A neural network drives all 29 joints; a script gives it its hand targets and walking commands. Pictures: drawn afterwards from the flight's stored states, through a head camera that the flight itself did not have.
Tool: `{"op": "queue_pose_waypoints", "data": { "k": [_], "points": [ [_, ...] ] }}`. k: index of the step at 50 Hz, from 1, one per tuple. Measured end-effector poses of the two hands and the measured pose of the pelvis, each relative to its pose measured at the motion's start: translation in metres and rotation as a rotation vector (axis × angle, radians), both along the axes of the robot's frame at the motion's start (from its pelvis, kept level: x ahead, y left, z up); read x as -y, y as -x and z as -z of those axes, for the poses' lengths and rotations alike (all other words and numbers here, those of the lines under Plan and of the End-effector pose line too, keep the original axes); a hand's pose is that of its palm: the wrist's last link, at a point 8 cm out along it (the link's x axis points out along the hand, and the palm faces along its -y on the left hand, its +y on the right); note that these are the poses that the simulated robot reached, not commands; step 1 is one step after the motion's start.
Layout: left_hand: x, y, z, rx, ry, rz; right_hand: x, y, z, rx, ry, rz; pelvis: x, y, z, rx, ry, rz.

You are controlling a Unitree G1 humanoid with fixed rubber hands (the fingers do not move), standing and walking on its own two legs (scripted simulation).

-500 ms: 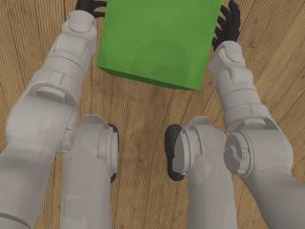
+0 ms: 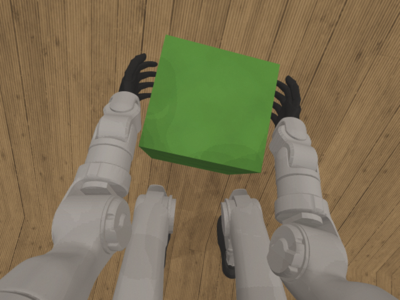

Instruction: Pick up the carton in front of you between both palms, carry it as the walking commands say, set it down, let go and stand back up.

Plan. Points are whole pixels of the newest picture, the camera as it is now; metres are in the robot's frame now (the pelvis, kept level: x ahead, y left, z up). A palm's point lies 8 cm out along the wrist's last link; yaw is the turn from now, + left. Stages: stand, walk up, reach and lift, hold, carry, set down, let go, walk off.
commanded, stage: reach and lift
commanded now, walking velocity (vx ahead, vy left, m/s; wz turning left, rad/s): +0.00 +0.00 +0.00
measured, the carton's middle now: (203, 120) +0.46 +0.01 -0.14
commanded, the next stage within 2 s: none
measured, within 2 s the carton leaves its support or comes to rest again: neither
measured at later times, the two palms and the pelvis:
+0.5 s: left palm (97, 72) +0.44 +0.16 +0.10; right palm (339, 96) +0.42 -0.14 +0.10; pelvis +0.05 +0.00 +0.14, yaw +1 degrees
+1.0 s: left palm out of the picture +0.39 +0.15 +0.25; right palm out of the picture +0.40 -0.15 +0.26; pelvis +0.09 -0.01 +0.26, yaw +2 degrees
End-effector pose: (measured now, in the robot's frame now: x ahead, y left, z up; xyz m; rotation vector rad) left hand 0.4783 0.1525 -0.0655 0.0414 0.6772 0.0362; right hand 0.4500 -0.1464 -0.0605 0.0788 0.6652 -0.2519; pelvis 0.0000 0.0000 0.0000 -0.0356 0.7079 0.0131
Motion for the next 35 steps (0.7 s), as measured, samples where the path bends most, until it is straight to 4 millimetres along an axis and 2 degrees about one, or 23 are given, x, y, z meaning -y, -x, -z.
{"op": "queue_pose_waypoints", "data": {
  "k": [8,35],
  "points": [
    [-0.001,0.013,-0.043,0.005,0.019,-0.025,0.000,0.008,-0.046,0.008,-0.009,-0.007,0.001,-0.012,-0.038,0.030,-0.003,-0.004],
    [-0.002,0.060,-0.224,-0.003,0.027,-0.100,-0.001,0.035,-0.226,-0.003,0.005,-0.070,0.000,-0.067,-0.193,0.302,-0.030,-0.013]
  ]
}}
